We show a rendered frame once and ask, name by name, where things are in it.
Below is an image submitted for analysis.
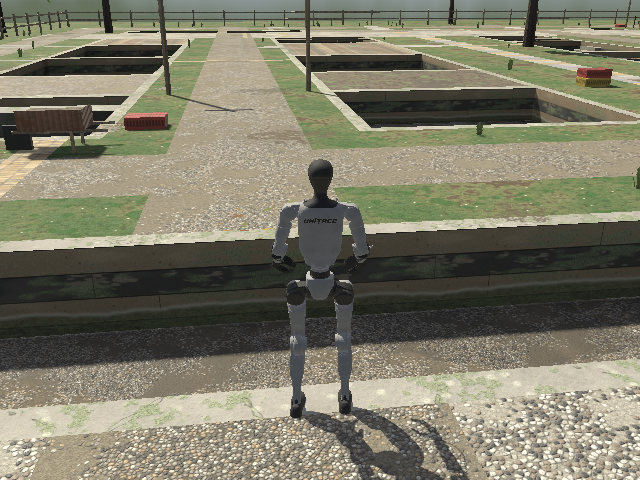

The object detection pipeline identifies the right robot upper arm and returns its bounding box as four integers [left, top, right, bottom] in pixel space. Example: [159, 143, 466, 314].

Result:
[341, 202, 369, 256]

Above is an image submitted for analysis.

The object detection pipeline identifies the right robot hand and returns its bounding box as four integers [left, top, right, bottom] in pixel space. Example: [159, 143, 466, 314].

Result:
[342, 254, 366, 273]

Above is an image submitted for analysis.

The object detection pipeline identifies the left robot hand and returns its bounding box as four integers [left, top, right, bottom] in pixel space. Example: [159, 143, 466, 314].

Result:
[272, 255, 296, 273]

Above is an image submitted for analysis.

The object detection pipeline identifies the right robot thigh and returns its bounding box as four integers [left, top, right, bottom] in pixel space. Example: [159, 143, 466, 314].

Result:
[333, 280, 354, 351]

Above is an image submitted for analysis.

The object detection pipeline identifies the robot left forearm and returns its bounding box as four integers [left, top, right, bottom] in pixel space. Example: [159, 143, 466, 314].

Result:
[270, 241, 284, 263]

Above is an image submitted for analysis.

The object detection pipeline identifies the left robot upper arm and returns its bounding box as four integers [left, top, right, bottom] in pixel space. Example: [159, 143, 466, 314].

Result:
[271, 202, 300, 257]

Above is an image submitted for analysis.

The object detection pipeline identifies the robot head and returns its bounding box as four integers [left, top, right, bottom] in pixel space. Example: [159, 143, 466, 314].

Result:
[303, 159, 338, 208]

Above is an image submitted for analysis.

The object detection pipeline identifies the robot right forearm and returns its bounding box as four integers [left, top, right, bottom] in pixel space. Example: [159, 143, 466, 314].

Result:
[354, 241, 370, 263]

